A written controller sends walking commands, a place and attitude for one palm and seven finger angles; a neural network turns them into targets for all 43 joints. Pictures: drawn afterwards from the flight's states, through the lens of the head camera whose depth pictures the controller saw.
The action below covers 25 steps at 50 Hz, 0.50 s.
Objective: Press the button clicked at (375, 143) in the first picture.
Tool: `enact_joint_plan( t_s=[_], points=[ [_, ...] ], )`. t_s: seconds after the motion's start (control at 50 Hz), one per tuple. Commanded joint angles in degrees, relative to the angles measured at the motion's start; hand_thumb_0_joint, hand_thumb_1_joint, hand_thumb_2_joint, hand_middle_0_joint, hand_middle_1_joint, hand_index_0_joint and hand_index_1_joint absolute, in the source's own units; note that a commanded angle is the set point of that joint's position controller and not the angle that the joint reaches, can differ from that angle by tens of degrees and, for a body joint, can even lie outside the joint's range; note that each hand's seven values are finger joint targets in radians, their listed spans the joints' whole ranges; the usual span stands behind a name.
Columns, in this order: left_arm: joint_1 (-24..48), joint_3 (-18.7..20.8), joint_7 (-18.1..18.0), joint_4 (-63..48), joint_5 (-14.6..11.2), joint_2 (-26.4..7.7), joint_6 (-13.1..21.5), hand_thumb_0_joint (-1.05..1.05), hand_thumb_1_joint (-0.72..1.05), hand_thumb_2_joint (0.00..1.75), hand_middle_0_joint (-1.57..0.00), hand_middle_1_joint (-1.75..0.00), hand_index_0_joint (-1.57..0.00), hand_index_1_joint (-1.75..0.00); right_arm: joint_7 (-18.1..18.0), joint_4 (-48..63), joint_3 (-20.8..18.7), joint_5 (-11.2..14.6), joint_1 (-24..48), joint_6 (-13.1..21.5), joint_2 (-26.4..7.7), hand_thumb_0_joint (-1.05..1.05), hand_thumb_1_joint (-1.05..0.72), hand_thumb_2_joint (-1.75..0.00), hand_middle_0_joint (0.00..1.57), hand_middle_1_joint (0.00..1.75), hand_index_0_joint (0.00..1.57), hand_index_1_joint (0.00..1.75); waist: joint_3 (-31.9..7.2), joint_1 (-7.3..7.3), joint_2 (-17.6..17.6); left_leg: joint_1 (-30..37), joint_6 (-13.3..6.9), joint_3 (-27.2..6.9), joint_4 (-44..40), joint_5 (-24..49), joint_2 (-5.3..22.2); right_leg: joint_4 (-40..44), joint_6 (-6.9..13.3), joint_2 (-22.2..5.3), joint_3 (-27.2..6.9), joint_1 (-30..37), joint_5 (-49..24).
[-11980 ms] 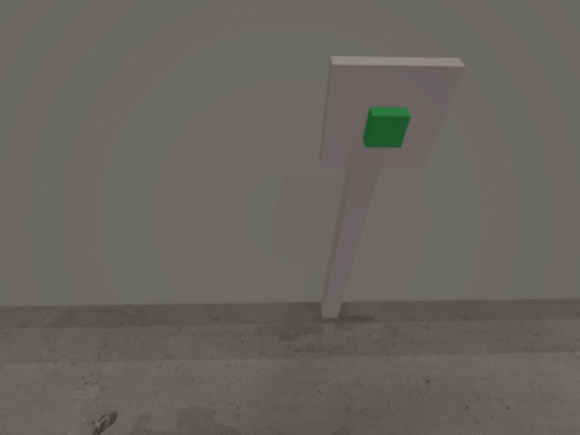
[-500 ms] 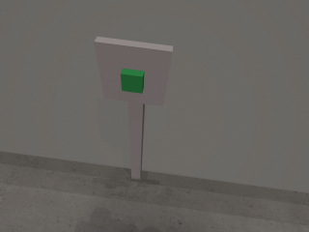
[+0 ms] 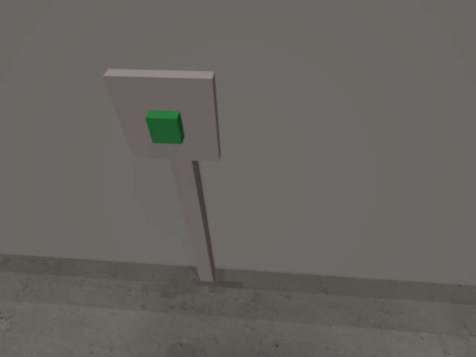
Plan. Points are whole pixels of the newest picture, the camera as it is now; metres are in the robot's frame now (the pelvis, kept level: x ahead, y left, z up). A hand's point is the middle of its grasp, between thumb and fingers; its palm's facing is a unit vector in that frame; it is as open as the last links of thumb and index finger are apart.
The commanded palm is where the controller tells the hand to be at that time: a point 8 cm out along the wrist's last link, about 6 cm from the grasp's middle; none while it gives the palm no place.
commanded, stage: come to a stop and stand still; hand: left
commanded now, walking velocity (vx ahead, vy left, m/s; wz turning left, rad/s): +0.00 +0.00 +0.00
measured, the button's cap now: (166, 126) +0.54 +0.18 +0.11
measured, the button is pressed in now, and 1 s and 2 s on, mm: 0 0 0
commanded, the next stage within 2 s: look again from close up in 0.16 s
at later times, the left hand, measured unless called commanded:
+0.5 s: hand out of the picture +0.01 +0.22 -0.19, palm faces +0.03 -0.98 -0.18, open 7.4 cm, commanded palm none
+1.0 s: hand out of the picture +0.01 +0.23 -0.18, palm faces -0.04 -0.98 -0.19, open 7.4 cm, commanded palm none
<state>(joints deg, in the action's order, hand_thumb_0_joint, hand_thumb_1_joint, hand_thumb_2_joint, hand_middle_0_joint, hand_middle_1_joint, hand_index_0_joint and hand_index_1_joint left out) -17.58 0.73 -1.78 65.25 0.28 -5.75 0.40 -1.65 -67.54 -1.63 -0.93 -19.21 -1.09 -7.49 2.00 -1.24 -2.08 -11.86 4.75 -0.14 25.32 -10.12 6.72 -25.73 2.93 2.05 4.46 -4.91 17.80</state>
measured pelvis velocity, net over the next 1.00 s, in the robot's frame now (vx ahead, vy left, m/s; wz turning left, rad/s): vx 0.02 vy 0.05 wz -0.04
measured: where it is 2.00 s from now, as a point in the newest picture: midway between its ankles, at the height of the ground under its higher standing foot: outside the picture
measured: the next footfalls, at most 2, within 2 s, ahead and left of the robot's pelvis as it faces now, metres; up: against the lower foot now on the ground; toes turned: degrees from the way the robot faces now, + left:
left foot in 1.40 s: +0.06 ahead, +0.11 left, +0.00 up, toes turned +1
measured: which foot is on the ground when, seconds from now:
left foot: down 0.00-1.00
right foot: down 0.00-1.00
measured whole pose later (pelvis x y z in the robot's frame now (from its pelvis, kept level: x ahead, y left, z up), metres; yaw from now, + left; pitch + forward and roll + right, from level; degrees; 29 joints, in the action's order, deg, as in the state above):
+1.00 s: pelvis +0.02 +0.05 +0.00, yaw -2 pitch +0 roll +1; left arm -18.2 -0.1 -1.1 62.0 1.5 -10.1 -0.2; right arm -0.8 -61.9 0.0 -1.0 -15.7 0.6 -9.0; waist 1.1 0.0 1.6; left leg -14.3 -1.4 4.8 29.1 -15.2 -0.1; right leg -30.5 -1.2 -3.1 0.2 -10.2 20.5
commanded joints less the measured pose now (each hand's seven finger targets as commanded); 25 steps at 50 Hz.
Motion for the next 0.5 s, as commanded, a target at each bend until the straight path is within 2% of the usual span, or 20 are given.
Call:
enact_joint_plan(
  t_s=[0.0,0.06,0.14,0.22,0.24,0.26,0.28,0.3,0.32,0.34,0.36,0.38,0.4,0.42,0.44,0.48],
  points=[
    [-3.4,1.1,-0.7,-1.4,0.0,-6.5,0.3,0.0,0.9,0.9,-0.2,-0.3,-0.2,-0.3,-0.5,1.5,-0.4,-0.1,-2.8,0.4,-2.6,0.0,-0.9,-0.9,0.2,0.3,0.2,0.3,7.8,0.77,3.9,2.2,-2.8,1.8,0.3,2.2,-0.8,13.4,0.1,-9.2,-8.6,-13.0,1.9],
    [-3.5,1.2,-0.6,-1.5,0.1,-6.0,0.5,0.0,0.9,0.9,-0.2,-0.3,-0.2,-0.3,-0.6,1.4,-0.4,-0.1,-3.3,0.7,-2.2,0.0,-0.9,-0.9,0.2,0.3,0.2,0.3,6.4,0.58,3.0,2.3,-2.9,1.5,-0.1,3.1,-0.8,12.4,0.2,-8.9,-8.3,-12.1,0.7],
    [-4.6,1.1,-0.6,-0.9,0.0,-5.3,0.7,0.0,0.9,0.9,-0.2,-0.3,-0.2,-0.3,-0.9,1.3,-0.3,0.2,-3.1,1.3,-2.1,0.0,-0.9,-0.9,0.2,0.3,0.2,0.3,3.7,0.85,1.1,3.1,-3.0,1.2,-0.7,6.3,-0.3,9.8,-0.1,-8.3,-7.0,-9.2,-7.1],
    [-5.5,1.1,-0.7,-0.5,0.1,-4.8,0.7,0.0,0.9,0.9,-0.2,-0.3,-0.2,-0.3,-1.1,1.3,-0.3,0.3,-2.9,1.6,-2.2,0.0,-0.9,-0.9,0.2,0.3,0.2,0.3,2.9,1.01,2.3,3.1,-3.2,1.0,-1.0,8.3,-0.1,8.0,-0.6,-7.9,-6.0,-7.3,-12.7],
    [-10.6,1.2,-2.8,0.8,1.2,-7.6,2.8,0.0,0.9,0.9,-0.2,-0.3,-0.2,-0.3,-0.3,6.7,0.2,0.7,6.5,2.7,-4.2,0.0,-0.9,-0.9,0.2,0.3,0.2,0.3,4.4,4.71,7.3,-6.5,-2.3,3.6,14.2,0.8,-1.7,7.9,-5.3,-13.0,-13.8,-6.3,-50.0],
    [-9.0,1.4,-2.6,-1.9,1.5,-9.2,3.6,0.0,0.9,0.9,-0.2,-0.3,-0.2,-0.3,0.0,9.4,0.2,0.3,2.6,2.1,-1.2,0.0,-0.9,-0.9,0.2,0.3,0.2,0.3,0.1,0.36,5.9,-8.9,-4.3,0.2,16.2,-9.8,-3.4,3.2,-2.7,-15.7,-12.2,-1.7,-56.9],
    [-7.6,1.3,-2.1,-2.8,1.4,-9.0,3.5,0.0,0.9,0.9,-0.2,-0.3,-0.2,-0.3,0.0,8.8,-0.1,0.4,1.8,2.0,-0.8,0.0,-0.9,-0.9,0.2,0.3,0.2,0.3,-1.1,0.59,3.9,-8.5,-4.9,1.5,15.9,-11.2,-3.1,2.4,0.5,-15.1,-10.3,-1.2,-51.8],
    [-5.3,1.5,-2.0,-3.0,1.5,-9.1,3.3,0.0,0.9,0.9,-0.2,-0.3,-0.2,-0.3,0.3,8.8,0.1,0.5,0.9,2.0,-0.6,0.0,-0.9,-0.9,0.2,0.3,0.2,0.3,-3.2,0.21,3.6,-6.9,-4.8,2.5,12.8,-10.7,-3.2,1.6,2.1,-14.1,-8.1,-0.6,-46.3],
    [-4.8,1.3,-1.9,-3.9,1.5,-8.9,3.3,0.0,0.9,0.9,-0.2,-0.3,-0.2,-0.3,0.4,8.5,0.3,0.5,-0.9,2.3,-0.7,0.0,-0.9,-0.9,0.2,0.3,0.2,0.3,-4.6,-0.42,5.5,-3.9,-4.6,2.9,8.4,-6.4,-4.0,0.4,2.1,-12.3,-7.0,-1.1,-38.7],
    [-4.6,0.9,-1.8,-4.4,1.2,-7.9,3.0,0.0,0.9,0.9,-0.2,-0.3,-0.2,-0.3,0.4,8.3,0.3,0.5,-1.8,2.6,-1.4,0.0,-0.9,-0.9,0.2,0.3,0.2,0.3,-4.8,-0.52,5.5,-1.0,-4.9,1.8,4.3,-0.6,-3.8,-1.6,1.3,-10.1,-6.3,-2.7,-31.5],
    [-4.7,0.5,-1.8,-4.3,0.8,-6.5,2.5,0.0,0.9,0.9,-0.2,-0.3,-0.2,-0.3,0.3,7.8,0.3,0.5,-3.0,3.2,-3.4,0.0,-0.9,-0.9,0.2,0.3,0.2,0.3,-4.9,-0.4,4.3,0.9,-5.8,-0.8,3.3,7.8,-1.5,-3.3,-0.1,-7.8,-5.1,-4.9,-22.7],
    [-5.1,0.3,-1.8,-4.5,0.7,-5.1,1.8,0.0,0.9,0.9,-0.2,-0.3,-0.2,-0.3,-0.1,7.7,0.2,0.3,-3.2,3.3,-5.2,0.0,-0.9,-0.9,0.2,0.3,0.2,0.3,-2.9,0.28,1.6,0.1,-7.1,-2.7,3.0,11.7,0.9,-2.4,-0.8,-6.1,-4.7,-7.3,-13.0],
    [-5.6,0.3,-1.8,-4.7,0.9,-4.6,1.3,0.0,0.9,0.9,-0.2,-0.3,-0.2,-0.3,-0.2,8.0,0.0,0.0,-3.1,3.3,-5.9,0.0,-0.9,-0.9,0.2,0.3,0.2,0.3,-0.9,0.79,-0.2,-1.1,-8.1,-4.0,2.0,12.6,2.4,-2.0,-1.0,-5.1,-4.0,-8.5,-5.9],
    [-5.1,0.2,-1.6,-4.6,0.9,-5.0,0.7,0.0,0.9,0.9,-0.2,-0.3,-0.2,-0.3,-0.2,8.0,0.2,-0.1,-2.2,3.1,-6.6,0.0,-0.9,-0.9,0.2,0.3,0.2,0.3,1.4,1.12,-7.1,-3.4,-8.7,-5.9,-1.2,10.4,2.7,-3.0,-1.4,-4.4,-2.8,-8.6,0.2],
    [-5.3,0.1,-1.4,-4.7,1.0,-5.4,0.3,0.0,0.9,0.9,-0.2,-0.3,-0.2,-0.3,-0.2,8.4,0.2,-0.1,-0.9,2.8,-6.8,0.0,-0.9,-0.9,0.2,0.3,0.2,0.3,4.0,1.69,-7.4,-6.0,-9.4,-7.4,-3.7,4.8,2.9,-3.3,-1.5,-3.8,-2.4,-8.9,2.9],
    [-5.6,0.0,-1.0,-4.7,1.3,-5.8,0.0,0.0,0.9,0.9,-0.2,-0.3,-0.2,-0.3,-0.2,9.8,0.2,-0.1,0.9,2.6,-7.2,0.0,-0.9,-0.9,0.2,0.3,0.2,0.3,6.4,2.25,-4.8,-8.8,-9.2,-7.5,-6.3,-5.4,1.7,-2.3,-1.3,-4.1,-3.0,-9.2,1.9]
  ],
)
